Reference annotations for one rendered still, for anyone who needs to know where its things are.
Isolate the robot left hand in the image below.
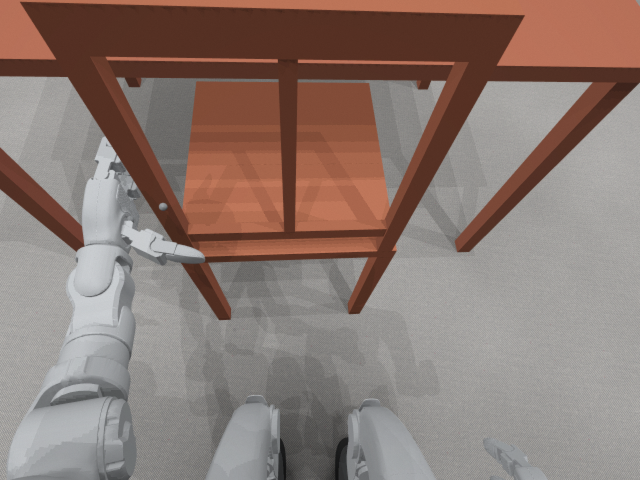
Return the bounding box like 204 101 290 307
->
82 136 205 266

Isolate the robot right hand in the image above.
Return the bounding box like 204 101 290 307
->
483 437 548 480

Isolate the table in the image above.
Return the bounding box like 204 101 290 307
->
0 0 640 252

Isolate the chair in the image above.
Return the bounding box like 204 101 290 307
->
20 0 525 320

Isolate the left robot upper arm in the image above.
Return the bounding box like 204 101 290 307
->
11 396 137 480

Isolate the robot left thigh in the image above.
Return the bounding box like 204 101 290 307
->
205 403 280 480

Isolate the robot left forearm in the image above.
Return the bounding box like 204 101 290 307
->
6 244 136 480

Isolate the robot thigh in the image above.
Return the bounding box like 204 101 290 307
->
205 403 280 480
348 406 436 480

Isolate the robot right thigh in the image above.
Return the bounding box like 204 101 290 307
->
348 406 436 480

